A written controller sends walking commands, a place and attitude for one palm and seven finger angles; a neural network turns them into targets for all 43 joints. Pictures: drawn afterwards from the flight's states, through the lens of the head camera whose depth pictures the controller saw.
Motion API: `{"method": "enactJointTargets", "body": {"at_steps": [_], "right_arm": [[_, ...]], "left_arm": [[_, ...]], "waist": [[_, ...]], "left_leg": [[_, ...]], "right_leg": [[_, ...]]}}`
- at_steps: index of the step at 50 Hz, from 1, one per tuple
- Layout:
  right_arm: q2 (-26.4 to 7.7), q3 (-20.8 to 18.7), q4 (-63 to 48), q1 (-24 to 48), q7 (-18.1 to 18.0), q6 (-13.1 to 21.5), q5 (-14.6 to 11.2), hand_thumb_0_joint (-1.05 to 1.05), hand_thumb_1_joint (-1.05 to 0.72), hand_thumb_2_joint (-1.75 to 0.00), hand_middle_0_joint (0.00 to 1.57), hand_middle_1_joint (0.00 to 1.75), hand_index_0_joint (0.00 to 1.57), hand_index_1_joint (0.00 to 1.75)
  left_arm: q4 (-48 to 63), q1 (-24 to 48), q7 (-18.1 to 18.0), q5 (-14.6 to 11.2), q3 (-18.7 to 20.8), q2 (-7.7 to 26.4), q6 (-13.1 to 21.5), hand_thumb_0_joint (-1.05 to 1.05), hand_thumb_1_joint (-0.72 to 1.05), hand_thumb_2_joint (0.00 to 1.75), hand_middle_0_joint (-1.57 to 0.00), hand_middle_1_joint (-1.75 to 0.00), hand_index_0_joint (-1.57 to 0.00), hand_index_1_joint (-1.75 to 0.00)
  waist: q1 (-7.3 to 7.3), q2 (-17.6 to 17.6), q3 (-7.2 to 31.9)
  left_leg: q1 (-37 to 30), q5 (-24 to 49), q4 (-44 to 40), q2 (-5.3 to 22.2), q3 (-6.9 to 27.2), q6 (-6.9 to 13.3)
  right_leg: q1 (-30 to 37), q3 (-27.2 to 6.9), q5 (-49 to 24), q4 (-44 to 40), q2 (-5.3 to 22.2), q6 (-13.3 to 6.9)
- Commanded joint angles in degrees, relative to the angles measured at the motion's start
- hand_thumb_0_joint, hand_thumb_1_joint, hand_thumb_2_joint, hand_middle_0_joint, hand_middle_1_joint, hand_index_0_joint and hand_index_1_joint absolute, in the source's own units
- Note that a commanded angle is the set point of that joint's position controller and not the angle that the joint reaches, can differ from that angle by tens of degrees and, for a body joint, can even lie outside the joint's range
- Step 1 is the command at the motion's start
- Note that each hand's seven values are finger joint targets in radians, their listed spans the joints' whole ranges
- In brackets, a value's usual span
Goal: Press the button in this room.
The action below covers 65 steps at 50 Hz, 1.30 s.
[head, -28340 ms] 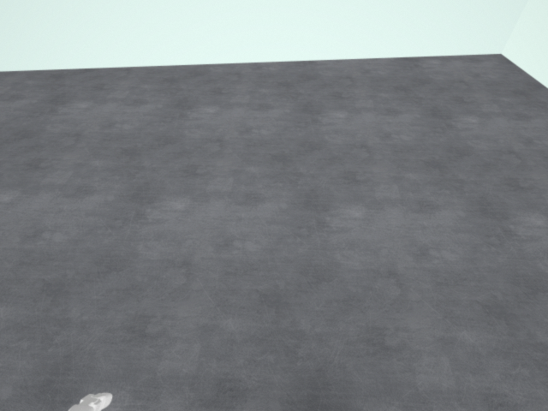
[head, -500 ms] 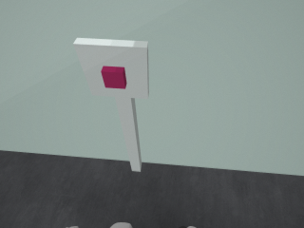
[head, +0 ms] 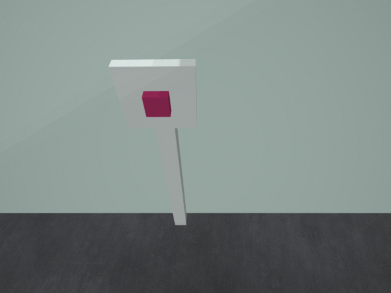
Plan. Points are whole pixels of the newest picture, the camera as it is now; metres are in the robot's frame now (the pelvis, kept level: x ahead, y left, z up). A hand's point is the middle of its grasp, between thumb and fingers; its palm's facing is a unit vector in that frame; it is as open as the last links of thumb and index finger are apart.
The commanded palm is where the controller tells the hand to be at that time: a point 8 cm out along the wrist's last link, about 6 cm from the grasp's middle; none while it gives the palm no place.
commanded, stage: come to a stop and stand still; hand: left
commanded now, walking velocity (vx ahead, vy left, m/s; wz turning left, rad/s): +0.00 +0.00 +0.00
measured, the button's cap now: (157, 103) +0.52 +0.12 +0.10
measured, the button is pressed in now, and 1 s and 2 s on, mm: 0 0 0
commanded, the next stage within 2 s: look again from close up in 0.46 s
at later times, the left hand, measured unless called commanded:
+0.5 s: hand out of the picture -0.06 +0.13 -0.17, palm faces +0.04 -0.99 -0.15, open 7.3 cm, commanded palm none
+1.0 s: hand out of the picture +0.05 +0.21 -0.16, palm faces +0.04 -0.95 -0.30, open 7.4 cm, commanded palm none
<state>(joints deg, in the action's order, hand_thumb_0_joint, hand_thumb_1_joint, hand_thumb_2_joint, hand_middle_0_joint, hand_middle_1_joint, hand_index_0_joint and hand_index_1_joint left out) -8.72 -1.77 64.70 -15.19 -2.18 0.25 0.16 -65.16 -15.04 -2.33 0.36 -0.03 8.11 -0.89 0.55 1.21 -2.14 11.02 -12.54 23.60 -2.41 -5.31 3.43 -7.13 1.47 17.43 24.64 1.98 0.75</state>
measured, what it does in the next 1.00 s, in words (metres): stands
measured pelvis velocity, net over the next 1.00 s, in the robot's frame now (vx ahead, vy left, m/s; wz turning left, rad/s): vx -0.02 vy -0.01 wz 0.01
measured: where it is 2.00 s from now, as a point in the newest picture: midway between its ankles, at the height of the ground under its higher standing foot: outside the picture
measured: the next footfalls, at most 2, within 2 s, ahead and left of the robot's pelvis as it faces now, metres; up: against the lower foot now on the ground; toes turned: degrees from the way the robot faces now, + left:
left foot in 1.86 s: +0.10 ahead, +0.05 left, +0.00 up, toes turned +10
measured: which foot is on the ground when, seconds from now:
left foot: down 0.00-1.00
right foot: down 0.00-1.00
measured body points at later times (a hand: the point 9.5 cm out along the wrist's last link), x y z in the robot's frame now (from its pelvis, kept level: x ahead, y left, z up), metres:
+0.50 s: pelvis -0.02 -0.02 +0.00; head -0.01 -0.02 +0.45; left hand -0.06 +0.18 -0.16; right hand -0.06 -0.23 -0.16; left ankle +0.00 +0.08 -0.74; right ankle -0.04 -0.12 -0.74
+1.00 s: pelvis -0.02 -0.01 +0.00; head -0.04 -0.02 +0.45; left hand +0.05 +0.26 -0.14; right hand +0.08 -0.28 -0.14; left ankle +0.00 +0.08 -0.74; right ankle -0.04 -0.12 -0.74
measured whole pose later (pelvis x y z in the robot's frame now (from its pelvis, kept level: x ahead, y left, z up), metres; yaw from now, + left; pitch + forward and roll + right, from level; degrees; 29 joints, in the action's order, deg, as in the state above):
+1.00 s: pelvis -0.02 -0.01 +0.00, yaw +1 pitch -3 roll +0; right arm -14.9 -1.3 58.2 -9.3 -1.0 1.1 1.3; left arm -57.2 -12.8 -2.0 0.8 0.3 15.0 1.1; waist -0.4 0.5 0.8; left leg 12.0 -12.8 27.4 -0.5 -4.1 2.3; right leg -7.3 2.6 17.2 27.2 0.2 -0.7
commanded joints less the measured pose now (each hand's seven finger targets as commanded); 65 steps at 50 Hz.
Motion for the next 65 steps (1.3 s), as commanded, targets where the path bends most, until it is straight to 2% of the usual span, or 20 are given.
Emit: {"method": "enactJointTargets", "body": {"at_steps": [1, 4, 7, 11, 14, 19, 27, 28, 29, 30, 31, 34, 36, 39, 44, 47, 55, 60, 62, 65], "right_arm": [[-4.69, -0.27, -0.68, -3.93, 0.07, 0.86, 0.13, 0.0, -0.9, -0.9, 0.2, 0.3, 0.2, 0.3], [-4.16, 0.1, 0.58, -4.33, 0.32, 0.73, 0.06, 0.0, -0.9, -0.9, 0.2, 0.3, 0.2, 0.3], [-3.35, 0.33, 1.06, -4.73, 0.51, 0.32, 0.13, 0.0, -0.9, -0.9, 0.2, 0.3, 0.2, 0.3], [-2.72, 0.36, 1.2, -5.58, 0.54, -0.06, 0.25, 0.0, -0.9, -0.9, 0.2, 0.3, 0.2, 0.3], [-2.51, 0.27, 1.08, -6.22, 0.48, -0.01, 0.22, 0.0, -0.9, -0.9, 0.2, 0.3, 0.2, 0.3], [-2.27, 0.33, 1.04, -6.8, 0.26, 0.38, 0.2, 0.0, -0.9, -0.9, 0.2, 0.3, 0.2, 0.3], [-2.27, 0.47, 1.22, -6.47, 0.03, 0.69, 0.02, 0.0, -0.9, -0.9, 0.2, 0.3, 0.2, 0.3], [-11.87, -0.54, -7.03, -2.47, 1.1, 0.4, 0.83, 0.0, -0.9, -0.9, 0.2, 0.3, 0.2, 0.3], [-9.03, -0.76, -7.57, -1.09, 0.48, 1.46, 1.39, 0.0, -0.9, -0.9, 0.2, 0.3, 0.2, 0.3], [-7.61, -0.89, -6.93, -1.63, 0.11, 1.87, 1.41, 0.0, -0.9, -0.9, 0.2, 0.3, 0.2, 0.3], [-6.77, -0.63, -7.21, -2.85, 0.14, 1.81, 1.14, 0.0, -0.9, -0.9, 0.2, 0.3, 0.2, 0.3], [-7.09, -0.57, -7.87, -3.11, 0.47, 1.39, 0.97, 0.0, -0.9, -0.9, 0.2, 0.3, 0.2, 0.3], [-8.53, -0.87, -8.28, -1.96, 0.43, 1.49, 0.84, 0.0, -0.9, -0.9, 0.2, 0.3, 0.2, 0.3], [-10.16, -0.96, -8.53, -0.41, 0.38, 1.69, 0.79, 0.0, -0.9, -0.9, 0.2, 0.3, 0.2, 0.3], [-12.88, -1.02, -9.08, 3.08, 0.57, 1.75, 0.85, 0.0, -0.9, -0.9, 0.2, 0.3, 0.2, 0.3], [-14.14, -0.91, -9.47, 5.24, 0.85, 1.57, 0.93, 0.0, -0.9, -0.9, 0.2, 0.3, 0.2, 0.3], [-16.74, -0.63, -9.24, 7.88, 1.52, 1.57, 0.99, 0.0, -0.9, -0.9, 0.2, 0.3, 0.2, 0.3], [-17.39, -0.44, -8.14, 8.04, 1.71, 1.5, 0.91, 0.0, -0.9, -0.9, 0.2, 0.3, 0.2, 0.3], [-12.27, 0.87, -6.42, 5.7, 1.84, 0.82, 1.12, 0.0, -0.9, -0.9, 0.2, 0.3, 0.2, 0.3], [-12.55, 0.62, -5.41, 4.17, 1.76, -0.11, 1.33, 0.0, -0.9, -0.9, 0.2, 0.3, 0.2, 0.3]], "left_arm": [[1.28, -3.7, -0.58, -0.11, 0.45, 5.2, 1.81, 0.0, 0.9, 0.9, -0.2, -0.3, -0.2, -0.3], [1.5, -3.41, -0.63, -0.13, 0.2, 4.45, 1.46, 0.0, 0.9, 0.9, -0.2, -0.3, -0.2, -0.3], [1.57, -4.21, -0.55, 0.08, 0.25, 4.4, 1.27, 0.0, 0.9, 0.9, -0.2, -0.3, -0.2, -0.3], [1.64, -5.61, -0.46, 0.13, 0.28, 4.22, 1.27, 0.0, 0.9, 0.9, -0.2, -0.3, -0.2, -0.3], [1.77, -6.16, -0.39, 0.15, 0.28, 4.08, 1.46, 0.0, 0.9, 0.9, -0.2, -0.3, -0.2, -0.3], [1.59, -6.91, -0.32, 0.05, 0.28, 3.27, 1.85, 0.0, 0.9, 0.9, -0.2, -0.3, -0.2, -0.3], [0.41, -8.73, -0.4, 0.03, -0.03, 2.48, 2.24, 0.0, 0.9, 0.9, -0.2, -0.3, -0.2, -0.3], [5.9, -4.38, -0.05, 1.34, 0.15, 14.67, 3.11, 0.0, 0.9, 0.9, -0.2, -0.3, -0.2, -0.3], [5.99, -4.6, -0.49, 0.75, 1.48, 9.53, 3.17, 0.0, 0.9, 0.9, -0.2, -0.3, -0.2, -0.3], [5.59, -5.7, -0.56, 1.2, 1.64, 8.81, 3.58, 0.0, 0.9, 0.9, -0.2, -0.3, -0.2, -0.3], [5.92, -6.35, -0.53, 0.73, 1.19, 8.64, 3.74, 0.0, 0.9, 0.9, -0.2, -0.3, -0.2, -0.3], [6.93, -5.29, -0.61, 0.63, 1.4, 8.62, 3.61, 0.0, 0.9, 0.9, -0.2, -0.3, -0.2, -0.3], [7.72, -5.08, -0.65, 0.61, 1.65, 9.25, 3.66, 0.0, 0.9, 0.9, -0.2, -0.3, -0.2, -0.3], [8.54, -4.94, -0.71, 0.55, 1.76, 10.41, 3.48, 0.0, 0.9, 0.9, -0.2, -0.3, -0.2, -0.3], [9.99, -2.1, -0.41, 0.48, 1.93, 13.35, 3.12, 0.0, 0.9, 0.9, -0.2, -0.3, -0.2, -0.3], [10.37, 0.12, -0.02, 0.47, 1.9, 14.6, 2.88, 0.0, 0.9, 0.9, -0.2, -0.3, -0.2, -0.3], [10.53, 3.69, 0.74, 0.53, 1.83, 16.94, 2.56, 0.0, 0.9, 0.9, -0.2, -0.3, -0.2, -0.3], [9.46, 4.04, 0.98, 0.55, 1.55, 17.13, 2.46, 0.0, 0.9, 0.9, -0.2, -0.3, -0.2, -0.3], [7.38, 0.99, 0.86, 0.36, 0.21, 11.69, 1.7, 0.0, 0.9, 0.9, -0.2, -0.3, -0.2, -0.3], [6.24, -1.43, 1.03, 0.67, 0.11, 10.77, 0.95, 0.0, 0.9, 0.9, -0.2, -0.3, -0.2, -0.3]], "waist": [[0.14, -9.29, 1.52], [-0.08, -5.57, -2.97], [-0.23, -2.53, -7.09], [-0.38, -1.58, -8.08], [-0.24, -1.27, -6.24], [0.08, -1.36, -3.35], [0.06, -1.38, -3.57], [2.01, -0.01, -8.46], [-0.01, 1.71, -0.71], [0.49, 1.81, 3.2], [0.53, -0.63, 4.89], [0.93, -4.88, 2.56], [0.44, -3.76, 0.73], [-0.24, -2.54, 0.79], [-0.66, -1.58, 0.54], [-0.67, -1.51, -0.99], [-0.65, -0.03, 0.76], [-0.65, -0.77, 1.24], [-0.47, -0.96, 1.43], [-0.42, -1.03, -0.82]], "left_leg": [[-4.97, 12.02, -3.54, 8.14, 7.92, -2.11], [-3.57, 5.55, -5.8, 8.18, 8.3, -1.89], [-0.45, -1.7, -7.94, 7.83, 8.61, -2.05], [0.76, -4.88, -8.25, 7.53, 8.79, -2.05], [0.26, -4.57, -7.56, 7.5, 8.71, -2.05], [-2.29, -0.93, -6.46, 7.7, 8.64, -1.94], [-3.17, 1.94, -5.86, 7.94, 8.24, -1.92], [0.81, 2.84, -2.31, 5.74, 9.93, -2.96], [1.61, -0.37, 0.1, 7.95, 9.28, -2.0], [0.75, 4.38, 2.21, 7.19, 9.1, -1.82], [0.21, 4.96, 3.59, 6.64, 8.72, -1.63], [2.11, 4.53, 3.84, 6.27, 7.58, -1.3], [2.07, 7.23, 2.81, 7.12, 7.8, -0.78], [0.92, 13.9, 2.75, 8.19, 7.96, -0.16], [0.12, 14.71, 0.95, 8.83, 8.28, 0.0], [0.78, 9.95, -1.09, 8.79, 8.63, -0.24], [0.0, 4.2, -4.9, 9.25, 9.9, -0.71], [-0.08, 1.55, -6.54, 9.37, 10.55, -0.95], [0.21, -3.97, -7.73, 9.63, 10.75, -1.67], [2.29, -13.94, -8.97, 10.32, 11.94, -1.41]], "right_leg": [[-2.17, -4.64, -16.66, -4.27, 6.3, -2.71], [-5.42, -4.37, -6.06, -6.22, 5.28, -2.11], [-7.45, -4.64, -1.26, -7.32, 4.74, -2.1], [-8.79, -5.03, 2.06, -8.16, 4.47, -2.2], [-8.4, -5.3, 2.24, -8.52, 4.51, -2.24], [-8.14, -5.42, -0.74, -8.1, 4.39, -2.44], [-8.03, -5.39, -3.37, -8.16, 4.38, -2.44], [-11.34, -4.78, -0.26, -5.97, 3.09, -3.72], [-9.37, -6.05, 1.08, -3.53, 4.79, -3.78], [-6.65, -6.92, -4.86, -3.44, 5.33, -4.49], [-5.39, -7.4, -6.39, -4.25, 6.14, -4.56], [-5.84, -7.69, -7.58, -4.26, 6.13, -4.61], [-5.83, -6.61, -11.87, -2.65, 5.25, -4.45], [-4.35, -4.8, -19.11, -0.17, 4.32, -3.93], [-3.76, -4.58, -17.57, -0.92, 4.22, -3.5], [-4.54, -4.89, -12.8, -2.7, 4.34, -3.24], [-3.62, -5.14, -6.42, -5.41, 4.4, -2.83], [-3.29, -5.28, -4.82, -6.45, 4.5, -2.7], [-3.35, -4.24, -1.47, -6.54, 4.03, -1.74], [-5.27, -3.07, 5.04, -5.09, 2.87, -1.76]]}}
